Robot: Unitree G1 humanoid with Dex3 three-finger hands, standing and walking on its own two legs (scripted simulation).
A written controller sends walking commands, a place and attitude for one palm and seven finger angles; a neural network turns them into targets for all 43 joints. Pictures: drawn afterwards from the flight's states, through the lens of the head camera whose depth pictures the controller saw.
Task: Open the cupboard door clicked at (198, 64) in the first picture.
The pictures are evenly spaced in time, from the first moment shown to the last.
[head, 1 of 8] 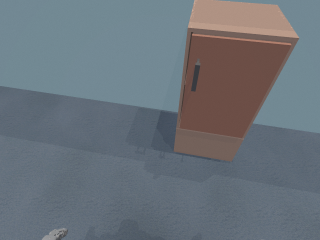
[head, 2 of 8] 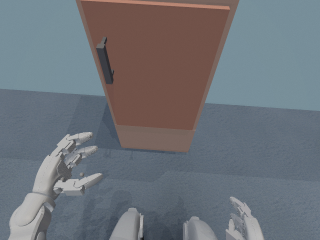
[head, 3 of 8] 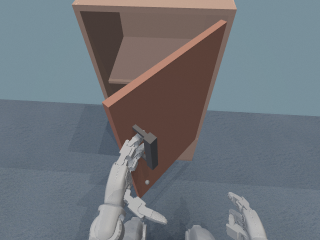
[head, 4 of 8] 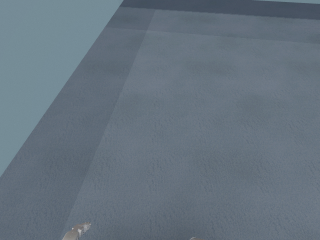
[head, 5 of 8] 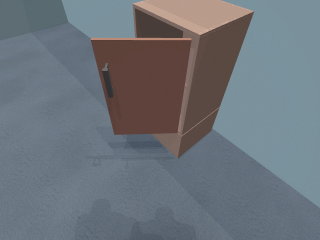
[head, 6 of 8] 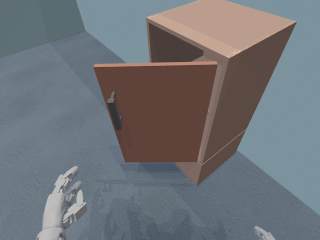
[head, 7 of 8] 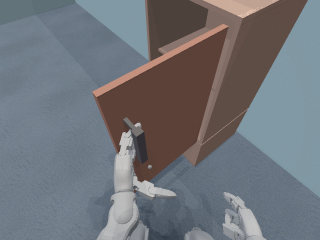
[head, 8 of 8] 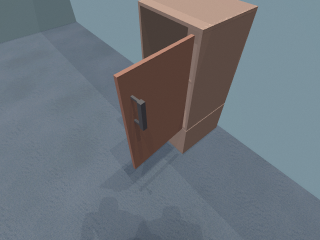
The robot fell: no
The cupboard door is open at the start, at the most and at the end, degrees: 0 99 95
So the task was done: yes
